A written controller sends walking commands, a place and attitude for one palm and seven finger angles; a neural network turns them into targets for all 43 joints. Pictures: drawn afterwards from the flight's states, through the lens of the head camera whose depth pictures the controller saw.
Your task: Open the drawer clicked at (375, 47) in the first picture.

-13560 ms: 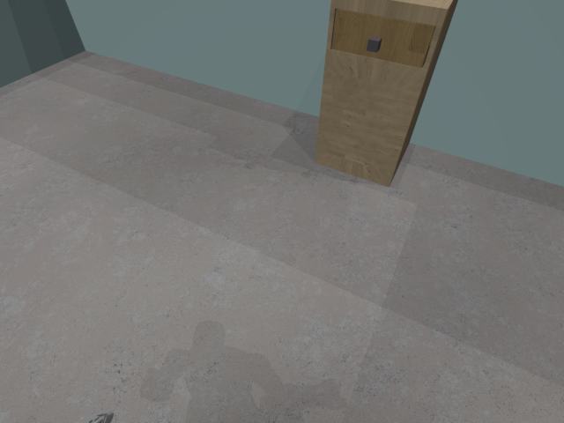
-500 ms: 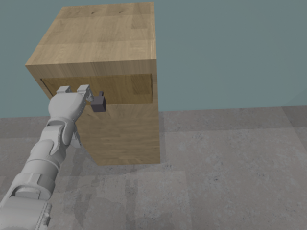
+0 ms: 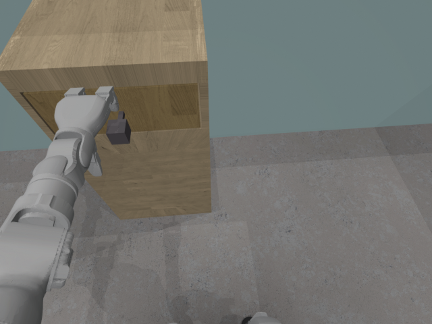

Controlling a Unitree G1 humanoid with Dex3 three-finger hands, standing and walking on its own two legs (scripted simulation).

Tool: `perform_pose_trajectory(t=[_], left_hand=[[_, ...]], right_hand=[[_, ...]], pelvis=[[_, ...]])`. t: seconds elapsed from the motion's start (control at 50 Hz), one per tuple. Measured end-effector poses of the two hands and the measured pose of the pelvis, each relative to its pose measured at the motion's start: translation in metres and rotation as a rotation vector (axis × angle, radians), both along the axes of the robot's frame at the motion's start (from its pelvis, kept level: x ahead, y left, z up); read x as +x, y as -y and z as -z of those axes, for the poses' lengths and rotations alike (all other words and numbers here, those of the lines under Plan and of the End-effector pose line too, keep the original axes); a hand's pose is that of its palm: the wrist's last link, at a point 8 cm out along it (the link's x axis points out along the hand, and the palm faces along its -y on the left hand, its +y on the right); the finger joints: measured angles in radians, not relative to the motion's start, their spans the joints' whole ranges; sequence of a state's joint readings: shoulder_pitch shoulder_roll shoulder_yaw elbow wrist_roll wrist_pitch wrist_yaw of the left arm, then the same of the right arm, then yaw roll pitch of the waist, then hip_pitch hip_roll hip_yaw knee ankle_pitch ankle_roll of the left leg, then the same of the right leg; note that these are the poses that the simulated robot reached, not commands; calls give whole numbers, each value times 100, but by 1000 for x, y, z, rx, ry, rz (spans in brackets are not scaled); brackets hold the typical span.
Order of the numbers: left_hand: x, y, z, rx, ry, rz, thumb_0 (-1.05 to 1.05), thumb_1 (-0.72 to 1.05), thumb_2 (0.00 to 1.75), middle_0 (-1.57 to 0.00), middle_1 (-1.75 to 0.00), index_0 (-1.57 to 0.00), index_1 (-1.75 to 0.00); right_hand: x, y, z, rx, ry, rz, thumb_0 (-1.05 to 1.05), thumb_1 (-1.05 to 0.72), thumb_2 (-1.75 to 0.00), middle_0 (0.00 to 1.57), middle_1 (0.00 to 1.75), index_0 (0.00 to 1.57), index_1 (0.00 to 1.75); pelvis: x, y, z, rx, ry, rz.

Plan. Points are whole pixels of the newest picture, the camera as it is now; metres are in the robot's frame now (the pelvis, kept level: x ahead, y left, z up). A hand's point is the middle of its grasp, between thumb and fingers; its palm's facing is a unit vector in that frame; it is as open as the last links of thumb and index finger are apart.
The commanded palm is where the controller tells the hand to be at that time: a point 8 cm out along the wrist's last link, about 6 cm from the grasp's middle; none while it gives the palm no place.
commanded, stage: move the hooked fingers above the handle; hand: left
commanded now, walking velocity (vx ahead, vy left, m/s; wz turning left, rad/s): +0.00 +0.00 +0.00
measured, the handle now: (120, 125) +0.56 +0.22 -0.03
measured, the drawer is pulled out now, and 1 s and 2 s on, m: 0.00 0.00 0.00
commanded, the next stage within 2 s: lower the fingers behind the handle in 1.52 s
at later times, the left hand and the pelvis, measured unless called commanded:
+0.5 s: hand (102, 124) +0.51 +0.23 +0.04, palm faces -0.03 -0.02 -1.00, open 13.8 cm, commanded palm +0.49 +0.23 +0.10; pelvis +0.02 +0.01 -0.01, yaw -1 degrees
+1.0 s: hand (104, 120) +0.52 +0.23 +0.04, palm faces -0.07 +0.00 -1.00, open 13.8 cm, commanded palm +0.50 +0.23 +0.09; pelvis +0.02 -0.01 +0.00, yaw -1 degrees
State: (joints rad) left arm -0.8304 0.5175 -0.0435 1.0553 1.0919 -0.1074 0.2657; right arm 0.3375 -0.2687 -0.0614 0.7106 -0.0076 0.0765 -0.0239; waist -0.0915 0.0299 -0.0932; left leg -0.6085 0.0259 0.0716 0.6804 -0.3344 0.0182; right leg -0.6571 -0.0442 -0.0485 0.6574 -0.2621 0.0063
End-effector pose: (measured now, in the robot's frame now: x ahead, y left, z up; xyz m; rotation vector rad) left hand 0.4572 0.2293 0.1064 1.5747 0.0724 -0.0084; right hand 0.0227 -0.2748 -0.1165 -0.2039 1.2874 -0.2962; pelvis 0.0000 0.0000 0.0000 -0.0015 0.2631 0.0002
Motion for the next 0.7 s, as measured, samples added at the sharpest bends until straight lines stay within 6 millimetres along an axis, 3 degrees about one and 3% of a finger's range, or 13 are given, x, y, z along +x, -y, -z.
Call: perform_pose_trajectory(t=[0.22, 0.34, 0.44, 0.7], left_hand=[[37, 1, 7, -10, -3, -30, 0, -49, 30, -32, -120, -32, -120], [38, -3, 10, -22, -14, -16, 0, -48, 30, -31, -120, -32, -120], [31, 1, 15, -28, -8, 14, 0, -48, 30, -31, -120, -32, -120], [36, 8, 8, 11, -15, -42, 0, -49, 30, -32, -120, -32, -120]], right_hand=[[-44, -8, 1, -1, -122, 70, 1, -90, -90, 20, 29, 21, 30], [-53, -14, 1, 11, -164, 90, 1, -90, -90, 20, 29, 21, 30], [-44, -17, 3, 24, -166, 76, 1, -90, -90, 20, 29, 21, 30], [9, -10, 6, 26, -42, 16, 0, -90, -90, 20, 29, 21, 30]], pelvis=[[5, -7, 6, -7, -59, 21], [11, -10, 6, -11, -68, 30], [15, -10, 5, -14, -60, 21], [16, -4, 3, -11, -49, 0]])
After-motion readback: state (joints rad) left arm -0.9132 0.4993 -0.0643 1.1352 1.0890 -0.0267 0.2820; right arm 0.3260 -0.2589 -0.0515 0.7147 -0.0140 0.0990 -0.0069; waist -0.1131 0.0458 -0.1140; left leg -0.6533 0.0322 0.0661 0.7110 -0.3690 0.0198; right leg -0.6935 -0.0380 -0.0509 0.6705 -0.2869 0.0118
